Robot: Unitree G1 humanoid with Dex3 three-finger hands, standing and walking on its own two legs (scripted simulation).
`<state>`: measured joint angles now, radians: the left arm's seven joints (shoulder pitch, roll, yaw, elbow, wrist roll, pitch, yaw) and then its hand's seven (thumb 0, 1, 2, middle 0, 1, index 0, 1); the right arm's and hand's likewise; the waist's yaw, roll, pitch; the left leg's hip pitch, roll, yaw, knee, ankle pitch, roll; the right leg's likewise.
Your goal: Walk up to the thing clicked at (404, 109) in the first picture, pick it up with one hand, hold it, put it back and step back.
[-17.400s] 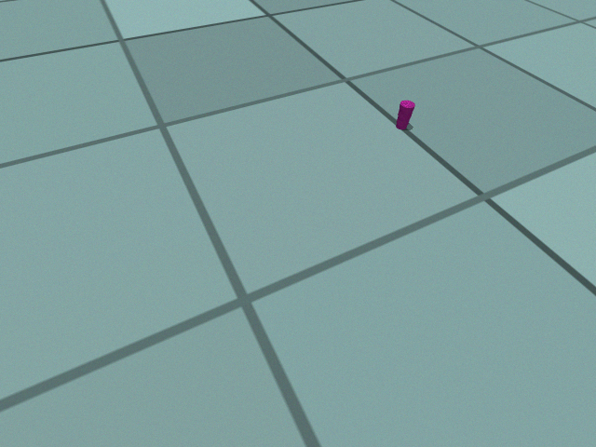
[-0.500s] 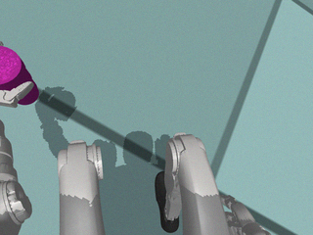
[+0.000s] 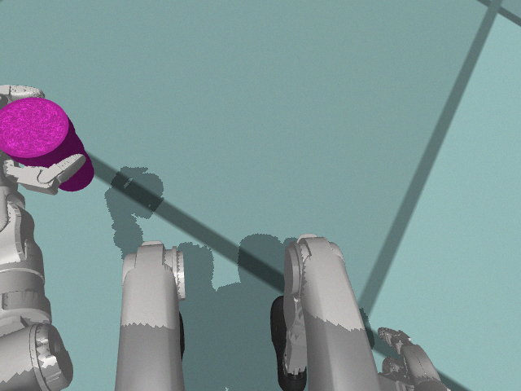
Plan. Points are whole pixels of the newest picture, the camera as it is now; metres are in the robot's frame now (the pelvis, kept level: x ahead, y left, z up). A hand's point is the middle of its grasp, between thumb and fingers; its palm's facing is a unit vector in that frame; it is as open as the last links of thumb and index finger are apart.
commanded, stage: hold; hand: left
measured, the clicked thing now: (55, 153) +0.44 +0.28 -0.06
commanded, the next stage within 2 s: lift in 0.22 s
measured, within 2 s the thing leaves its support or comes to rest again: neither
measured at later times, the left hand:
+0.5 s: hand out of the picture +0.40 +0.25 +0.14, palm faces +0.29 -0.95 -0.07, open 10.9 cm
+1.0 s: hand out of the picture +0.39 +0.23 +0.29, palm faces +0.29 -0.95 -0.05, open 10.9 cm
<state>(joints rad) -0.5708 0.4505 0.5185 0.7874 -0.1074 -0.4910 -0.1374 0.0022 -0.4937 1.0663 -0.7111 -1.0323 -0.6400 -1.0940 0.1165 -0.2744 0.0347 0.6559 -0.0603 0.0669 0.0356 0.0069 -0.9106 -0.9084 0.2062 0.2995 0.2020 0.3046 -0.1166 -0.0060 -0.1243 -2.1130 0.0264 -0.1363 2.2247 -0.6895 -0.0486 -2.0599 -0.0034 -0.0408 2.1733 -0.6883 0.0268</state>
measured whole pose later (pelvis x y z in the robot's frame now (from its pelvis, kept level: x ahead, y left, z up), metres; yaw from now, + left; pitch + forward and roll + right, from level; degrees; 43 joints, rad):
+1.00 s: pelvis +0.05 +0.01 +0.27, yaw +4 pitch +19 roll -3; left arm -0.18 0.23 0.21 0.43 -0.13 -0.34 0.03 0.00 -0.50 1.07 -0.72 -1.02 -0.65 -1.08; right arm 0.21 -0.22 0.01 0.65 0.00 -0.04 -0.04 0.01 -0.90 -0.90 0.21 0.30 0.20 0.30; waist -0.04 0.01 -0.13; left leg -1.06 0.05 -0.06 1.28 -0.54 -0.03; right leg -1.01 -0.02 -0.04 1.23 -0.54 0.02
